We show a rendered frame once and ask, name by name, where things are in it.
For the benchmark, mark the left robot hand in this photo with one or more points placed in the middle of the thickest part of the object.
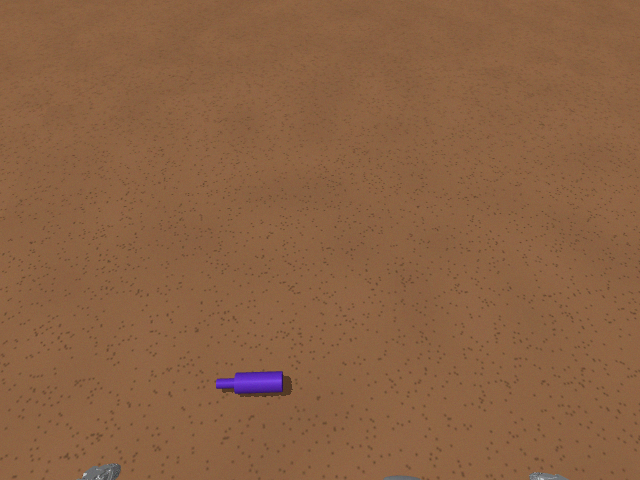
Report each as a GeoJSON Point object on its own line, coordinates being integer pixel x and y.
{"type": "Point", "coordinates": [105, 472]}

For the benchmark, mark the bottle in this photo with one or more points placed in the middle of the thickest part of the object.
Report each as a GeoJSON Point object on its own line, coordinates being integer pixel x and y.
{"type": "Point", "coordinates": [253, 382]}

